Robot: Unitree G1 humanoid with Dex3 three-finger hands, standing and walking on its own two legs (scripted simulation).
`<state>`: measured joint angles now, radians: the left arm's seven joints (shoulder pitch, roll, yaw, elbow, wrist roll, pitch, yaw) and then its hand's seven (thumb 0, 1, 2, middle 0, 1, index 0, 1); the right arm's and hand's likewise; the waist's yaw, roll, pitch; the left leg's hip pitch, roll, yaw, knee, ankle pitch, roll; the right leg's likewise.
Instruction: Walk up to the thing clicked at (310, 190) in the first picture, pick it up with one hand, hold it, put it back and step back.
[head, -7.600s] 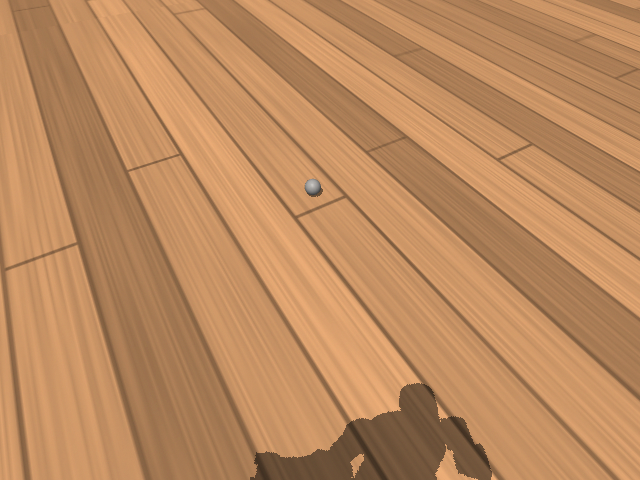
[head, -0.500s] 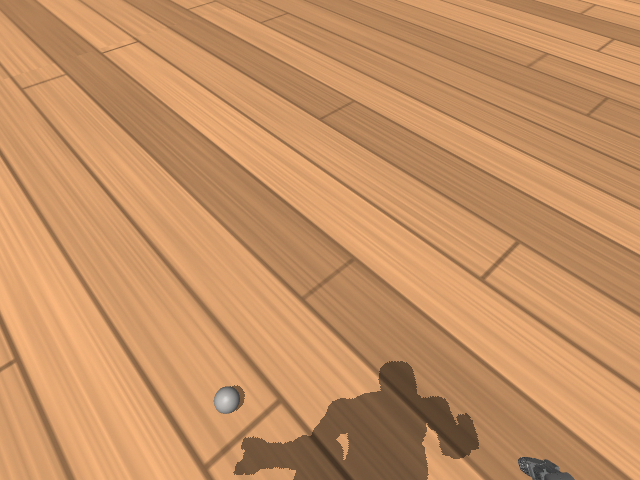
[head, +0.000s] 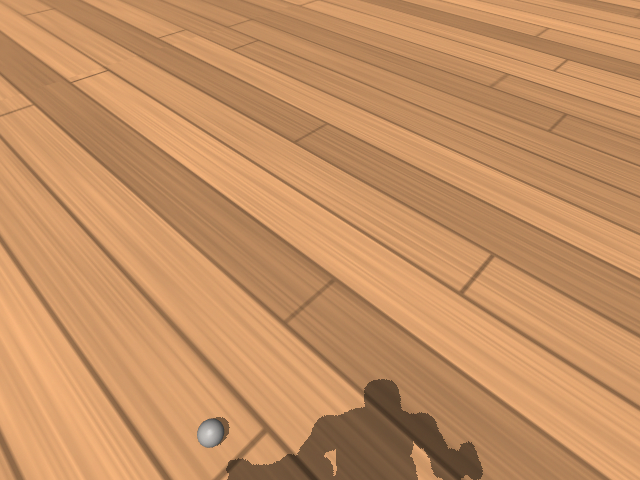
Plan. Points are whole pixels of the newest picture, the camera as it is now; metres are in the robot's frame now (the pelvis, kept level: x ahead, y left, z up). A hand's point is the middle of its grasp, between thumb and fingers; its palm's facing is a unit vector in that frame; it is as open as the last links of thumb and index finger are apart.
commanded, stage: walk up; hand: left
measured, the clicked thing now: (210, 432) +0.42 +0.31 -0.73
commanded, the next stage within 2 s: none
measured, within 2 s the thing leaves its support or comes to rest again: neither
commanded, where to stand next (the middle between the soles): +0.07 +0.00 m, yaw +2 degrees
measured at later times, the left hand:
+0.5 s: hand out of the picture +0.12 +0.28 -0.18, palm faces -0.07 -0.93 -0.36, open 7.4 cm
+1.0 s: hand out of the picture -0.02 +0.33 -0.15, palm faces +0.01 -0.90 -0.44, open 7.4 cm
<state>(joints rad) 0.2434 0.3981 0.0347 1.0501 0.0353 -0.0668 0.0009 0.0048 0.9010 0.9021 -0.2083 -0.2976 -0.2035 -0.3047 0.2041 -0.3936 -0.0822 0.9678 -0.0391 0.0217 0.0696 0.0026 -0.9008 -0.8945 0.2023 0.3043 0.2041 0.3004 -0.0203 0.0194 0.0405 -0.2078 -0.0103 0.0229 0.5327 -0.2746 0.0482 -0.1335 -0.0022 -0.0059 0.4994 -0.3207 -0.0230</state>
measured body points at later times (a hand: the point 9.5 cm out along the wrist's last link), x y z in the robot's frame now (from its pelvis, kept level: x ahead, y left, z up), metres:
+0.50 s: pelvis +0.00 +0.02 -0.03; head +0.08 +0.03 +0.41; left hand +0.12 +0.33 -0.16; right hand +0.15 -0.30 -0.12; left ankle +0.15 +0.15 -0.74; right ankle -0.02 -0.13 -0.68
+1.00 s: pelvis -0.02 +0.03 -0.02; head +0.00 +0.03 +0.43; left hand -0.02 +0.38 -0.12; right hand +0.06 -0.30 -0.13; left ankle -0.01 +0.14 -0.74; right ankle -0.04 -0.14 -0.72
